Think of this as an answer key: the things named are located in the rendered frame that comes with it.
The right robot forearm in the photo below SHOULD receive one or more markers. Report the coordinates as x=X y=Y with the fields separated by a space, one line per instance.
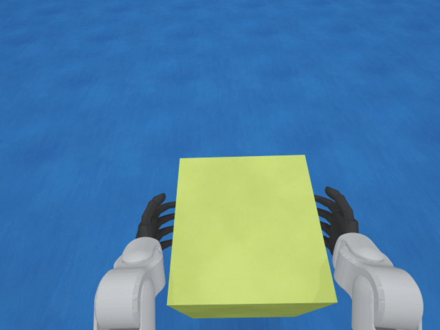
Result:
x=383 y=297

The robot right hand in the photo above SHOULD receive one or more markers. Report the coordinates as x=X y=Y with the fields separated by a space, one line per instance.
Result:
x=341 y=219

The robot left hand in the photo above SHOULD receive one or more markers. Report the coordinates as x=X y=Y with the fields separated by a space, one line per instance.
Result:
x=151 y=222

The left robot forearm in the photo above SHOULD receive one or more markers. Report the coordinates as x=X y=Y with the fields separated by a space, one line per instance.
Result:
x=125 y=297

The carton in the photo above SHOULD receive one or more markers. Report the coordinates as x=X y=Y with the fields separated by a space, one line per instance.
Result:
x=247 y=240

